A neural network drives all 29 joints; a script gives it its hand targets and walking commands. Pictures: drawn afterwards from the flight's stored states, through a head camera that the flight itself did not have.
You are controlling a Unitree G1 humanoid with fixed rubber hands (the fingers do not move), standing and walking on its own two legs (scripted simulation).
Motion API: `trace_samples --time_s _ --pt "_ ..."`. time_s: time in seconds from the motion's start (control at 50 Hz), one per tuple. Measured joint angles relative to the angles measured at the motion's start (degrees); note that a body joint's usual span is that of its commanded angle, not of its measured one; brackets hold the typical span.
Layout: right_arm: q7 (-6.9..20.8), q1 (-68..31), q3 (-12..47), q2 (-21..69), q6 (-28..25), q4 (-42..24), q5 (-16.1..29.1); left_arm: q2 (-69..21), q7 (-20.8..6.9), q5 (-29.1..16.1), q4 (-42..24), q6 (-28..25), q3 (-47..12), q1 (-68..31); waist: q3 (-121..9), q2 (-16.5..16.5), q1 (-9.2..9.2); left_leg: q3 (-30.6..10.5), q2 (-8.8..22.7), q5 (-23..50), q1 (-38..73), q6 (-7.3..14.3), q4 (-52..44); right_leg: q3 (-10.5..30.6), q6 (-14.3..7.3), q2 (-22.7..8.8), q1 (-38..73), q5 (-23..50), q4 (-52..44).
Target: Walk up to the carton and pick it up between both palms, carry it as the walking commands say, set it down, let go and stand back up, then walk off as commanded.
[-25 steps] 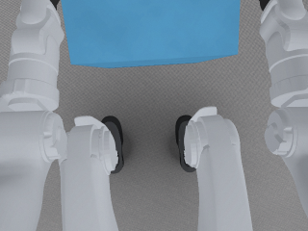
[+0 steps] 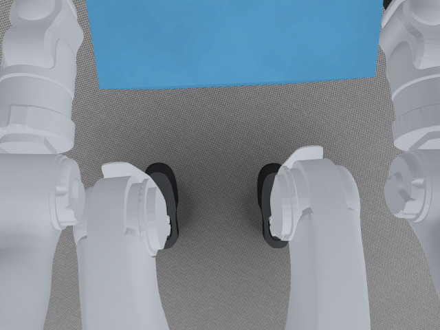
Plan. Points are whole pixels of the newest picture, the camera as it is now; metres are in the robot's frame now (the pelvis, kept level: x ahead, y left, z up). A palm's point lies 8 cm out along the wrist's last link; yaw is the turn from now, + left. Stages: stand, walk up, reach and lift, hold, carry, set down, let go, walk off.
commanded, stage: reach and lift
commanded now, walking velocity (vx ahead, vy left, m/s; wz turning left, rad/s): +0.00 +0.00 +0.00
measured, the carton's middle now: (227, 27) +0.51 -0.03 -0.22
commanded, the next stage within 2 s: none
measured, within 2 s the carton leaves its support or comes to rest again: leaves its support in 1.26 s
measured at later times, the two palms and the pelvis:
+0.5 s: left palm out of the picture +0.55 +0.16 -0.16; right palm out of the picture +0.52 -0.22 -0.17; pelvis -0.01 +0.00 +0.00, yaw +0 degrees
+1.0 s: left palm out of the picture +0.56 +0.16 -0.16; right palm out of the picture +0.53 -0.22 -0.17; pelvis -0.02 +0.00 -0.01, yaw +0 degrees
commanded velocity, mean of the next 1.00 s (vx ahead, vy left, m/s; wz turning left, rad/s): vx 0.00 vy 0.00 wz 0.00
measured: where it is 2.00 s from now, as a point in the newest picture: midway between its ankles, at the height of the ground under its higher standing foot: (219, 218)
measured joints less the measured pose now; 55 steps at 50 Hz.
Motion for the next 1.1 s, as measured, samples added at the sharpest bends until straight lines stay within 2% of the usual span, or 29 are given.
trace_samples --time_s 0.12,0.18,0.28,0.34,0.4,0.5,0.62,0.78,0.94,1.02,1.1 --pt "1.0 1.8 3.5 1.3 0.0 0.1 3.2 -0.3 -1.1 -0.7 3.4 0.3 -1.3 -0.7 0.0 -0.1 0.29 -0.8 0.1 0.9 -0.2 -0.3 -0.3 -0.8 -0.3 0.2 -0.3 1.3 -0.6" --pt "0.7 0.4 3.8 2.7 0.1 -0.4 3.0 -1.2 -1.0 -0.8 5.4 0.6 -1.4 -1.8 0.0 0.7 0.69 -0.8 0.0 2.0 -1.0 -0.4 -0.8 -0.8 -0.4 0.2 -1.3 2.4 -1.0" --pt "-1.4 -2.1 2.2 3.0 0.7 0.4 0.6 -2.0 0.3 -2.5 3.5 0.3 -1.3 -3.0 0.1 1.1 0.33 -0.3 -0.4 3.3 -1.8 -0.7 -1.2 -0.3 -0.6 -0.2 -2.3 3.2 -0.6" --pt "-1.5 -3.4 3.8 3.2 0.7 2.8 0.6 -1.5 0.1 -2.9 6.0 0.0 -1.8 -4.3 0.0 0.6 -0.26 -0.4 -0.4 3.3 -1.8 -0.7 -1.1 -0.4 -0.6 -0.1 -2.4 3.3 -0.6" --pt "-1.1 -3.5 5.7 2.8 0.6 3.5 1.7 -1.6 0.0 -2.3 7.6 0.0 -1.5 -4.8 0.0 0.0 0.02 -0.5 0.1 2.9 -1.5 -0.7 -1.2 -0.5 -0.6 0.3 -2.3 3.4 -0.9" --pt "-1.2 -2.6 7.8 2.1 -0.1 2.0 4.6 -1.4 0.7 -3.2 5.6 -0.8 -3.4 -3.9 0.1 -0.3 0.44 -0.6 0.4 2.5 -1.1 -0.7 -1.9 -0.7 -0.8 0.5 -1.9 3.2 -1.8" --pt "-1.7 -2.5 9.0 1.9 -0.6 1.9 5.1 -1.2 0.8 -4.5 5.8 -2.0 -4.2 -3.5 0.0 0.1 0.37 -0.6 0.5 2.1 -0.7 -0.5 -2.3 -0.7 -0.6 0.4 -1.4 2.9 -2.4" --pt "-1.1 -5.0 10.0 1.6 -0.7 5.2 6.3 -1.1 0.2 -4.6 8.6 -2.0 -3.9 -5.4 0.0 0.4 0.18 -0.4 0.5 2.9 -1.5 -0.2 -2.0 -0.4 -0.2 0.6 -2.2 3.7 -2.1" --pt "0.9 -7.2 8.4 0.7 1.8 6.8 4.8 -1.6 -0.1 -2.1 9.8 1.4 -1.5 -8.5 0.0 0.1 0.27 -0.9 -0.5 4.9 -3.8 -0.4 -1.0 -0.8 -0.3 0.1 -4.1 5.1 -1.0" --pt "1.2 -6.8 6.9 0.8 3.2 5.5 4.0 -2.1 -0.2 -0.9 8.4 2.8 0.2 -8.1 0.1 -0.2 0.61 -1.1 -0.5 5.0 -4.0 -0.6 -0.8 -1.1 -0.5 0.1 -4.3 5.4 -0.9" --pt "1.7 -7.0 5.7 0.6 5.2 3.8 3.2 -2.8 0.0 0.5 5.8 4.1 2.1 -6.9 0.1 0.9 0.82 -1.1 -0.7 5.0 -4.0 -0.4 -1.0 -1.0 -0.4 -0.2 -4.1 5.1 -1.1"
